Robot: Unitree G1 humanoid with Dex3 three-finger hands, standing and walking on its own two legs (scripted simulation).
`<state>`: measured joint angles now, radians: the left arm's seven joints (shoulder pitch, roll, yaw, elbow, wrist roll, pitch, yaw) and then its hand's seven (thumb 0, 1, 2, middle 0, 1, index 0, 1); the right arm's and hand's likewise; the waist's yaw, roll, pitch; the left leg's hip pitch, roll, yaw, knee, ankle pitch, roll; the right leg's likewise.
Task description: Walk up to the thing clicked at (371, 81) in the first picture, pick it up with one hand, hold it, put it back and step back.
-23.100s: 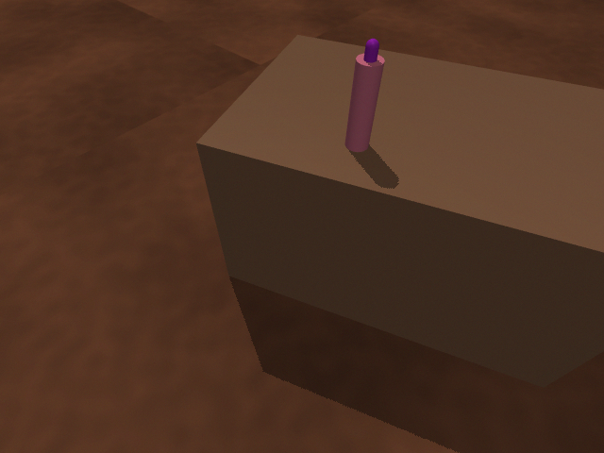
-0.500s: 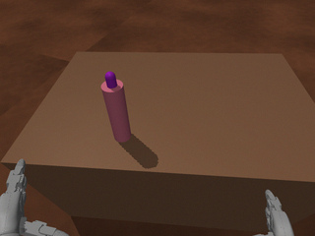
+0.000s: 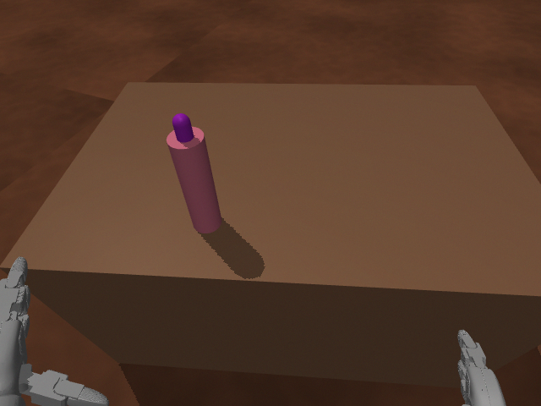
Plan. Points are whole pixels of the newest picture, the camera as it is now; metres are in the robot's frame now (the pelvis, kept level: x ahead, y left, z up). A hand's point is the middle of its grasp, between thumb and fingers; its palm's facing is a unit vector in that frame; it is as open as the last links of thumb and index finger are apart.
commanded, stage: home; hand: left
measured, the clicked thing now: (195, 177) +0.49 +0.17 +0.04
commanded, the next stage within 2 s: none
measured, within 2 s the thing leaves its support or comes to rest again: neither
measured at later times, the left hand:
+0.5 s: hand (167, 373) +0.18 +0.18 -0.07, palm faces +0.08 -0.98 -0.18, open 17.6 cm
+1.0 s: hand (165, 369) +0.19 +0.18 -0.07, palm faces +0.10 -0.96 -0.26, open 17.5 cm
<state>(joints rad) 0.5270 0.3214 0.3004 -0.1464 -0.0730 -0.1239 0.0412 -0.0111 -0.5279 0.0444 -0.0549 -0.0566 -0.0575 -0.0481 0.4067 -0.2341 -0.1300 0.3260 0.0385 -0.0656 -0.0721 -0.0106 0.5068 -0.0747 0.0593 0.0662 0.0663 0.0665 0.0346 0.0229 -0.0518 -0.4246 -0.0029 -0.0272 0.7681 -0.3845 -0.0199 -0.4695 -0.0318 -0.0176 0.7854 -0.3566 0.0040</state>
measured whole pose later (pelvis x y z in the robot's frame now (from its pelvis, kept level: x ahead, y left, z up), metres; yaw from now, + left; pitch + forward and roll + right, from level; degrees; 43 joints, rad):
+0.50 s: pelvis +0.01 +0.01 -0.01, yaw +0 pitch +6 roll +0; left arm 0.40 0.19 0.00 0.23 -0.03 -0.04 0.05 -0.01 -0.57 0.04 -0.05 -0.05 -0.05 -0.04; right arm 0.37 -0.19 0.00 0.29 0.02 -0.06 -0.08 0.01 -0.73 -0.81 0.19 0.28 0.19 0.28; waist 0.00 -0.02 -0.06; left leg -0.52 0.00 -0.02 0.85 -0.43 -0.01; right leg -0.55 -0.03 -0.01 0.84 -0.39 0.01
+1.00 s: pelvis +0.01 +0.00 -0.02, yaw +0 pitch +7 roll -1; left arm 0.45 0.21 -0.01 0.08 -0.02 0.10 0.13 -0.01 -0.55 0.05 -0.05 -0.05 -0.05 -0.04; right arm 0.29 -0.21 0.01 0.49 0.02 -0.05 -0.11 0.01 -0.90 -0.91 0.20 0.30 0.21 0.30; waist -0.02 0.02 -0.09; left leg -0.57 0.02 -0.04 0.93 -0.48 -0.02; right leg -0.59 -0.01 -0.03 0.89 -0.42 0.00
